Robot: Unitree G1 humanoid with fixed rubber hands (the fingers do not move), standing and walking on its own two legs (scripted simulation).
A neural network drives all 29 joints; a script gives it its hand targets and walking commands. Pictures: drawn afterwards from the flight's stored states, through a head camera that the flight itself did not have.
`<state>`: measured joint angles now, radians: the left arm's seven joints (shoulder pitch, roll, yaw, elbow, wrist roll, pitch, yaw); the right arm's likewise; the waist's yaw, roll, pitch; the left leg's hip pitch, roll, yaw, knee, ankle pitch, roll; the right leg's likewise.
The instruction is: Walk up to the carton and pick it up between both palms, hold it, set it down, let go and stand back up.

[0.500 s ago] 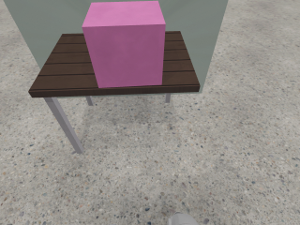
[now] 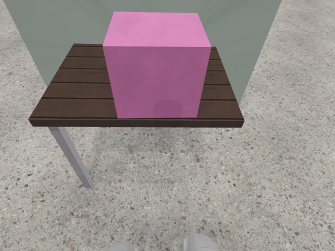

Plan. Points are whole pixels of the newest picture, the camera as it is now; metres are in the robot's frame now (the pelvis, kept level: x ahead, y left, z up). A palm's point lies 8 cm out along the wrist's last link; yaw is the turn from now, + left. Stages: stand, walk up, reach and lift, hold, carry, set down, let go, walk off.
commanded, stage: walk up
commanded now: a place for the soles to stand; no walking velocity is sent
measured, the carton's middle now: (157, 66) +0.71 +0.04 +0.06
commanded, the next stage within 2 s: none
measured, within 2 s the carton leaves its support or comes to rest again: neither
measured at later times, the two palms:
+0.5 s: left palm (24, 246) +0.16 +0.35 -0.11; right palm (269, 214) +0.24 -0.29 -0.10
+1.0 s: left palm (51, 196) +0.28 +0.32 -0.10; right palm (257, 199) +0.28 -0.27 -0.10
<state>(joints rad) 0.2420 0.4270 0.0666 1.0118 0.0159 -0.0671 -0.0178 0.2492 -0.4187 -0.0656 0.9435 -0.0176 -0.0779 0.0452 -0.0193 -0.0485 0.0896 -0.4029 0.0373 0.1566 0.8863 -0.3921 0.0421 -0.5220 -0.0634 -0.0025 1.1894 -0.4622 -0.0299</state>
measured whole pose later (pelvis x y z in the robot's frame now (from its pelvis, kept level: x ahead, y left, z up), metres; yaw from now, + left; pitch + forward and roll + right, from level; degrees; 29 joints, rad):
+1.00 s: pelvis +0.20 +0.03 +0.02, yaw -2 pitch -3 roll +0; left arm 0.07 0.33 0.03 1.13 0.00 -0.04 0.01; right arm 0.04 -0.36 0.00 1.13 0.01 -0.04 0.00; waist 0.01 0.02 0.13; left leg -0.36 0.07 0.10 0.78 -0.36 0.01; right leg -0.31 -0.02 -0.03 0.77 -0.41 0.01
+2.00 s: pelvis +0.26 +0.00 +0.03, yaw -3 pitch -3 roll +0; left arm 0.19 0.34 0.07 1.10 0.03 -0.04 -0.01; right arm 0.19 -0.38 -0.04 1.10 -0.02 -0.01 0.02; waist -0.01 0.03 0.04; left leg -0.21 0.08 0.08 0.68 -0.40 -0.01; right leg -0.16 0.01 -0.03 0.64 -0.43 -0.03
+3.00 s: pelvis +0.29 +0.02 +0.00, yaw -1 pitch -4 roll +0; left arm 0.10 0.34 0.06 0.95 0.01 -0.01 0.01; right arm 0.06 -0.41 -0.04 0.98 0.00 0.02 -0.01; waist -0.03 0.04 0.21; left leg -0.42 -0.01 -0.06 0.94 -0.50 0.04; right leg -0.39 0.00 0.02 0.91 -0.46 0.01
